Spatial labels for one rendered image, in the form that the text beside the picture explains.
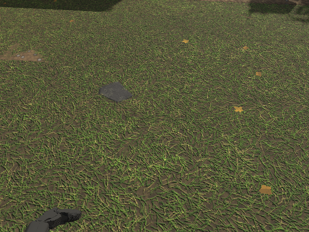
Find robot left hand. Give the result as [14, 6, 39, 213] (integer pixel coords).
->
[24, 207, 82, 232]

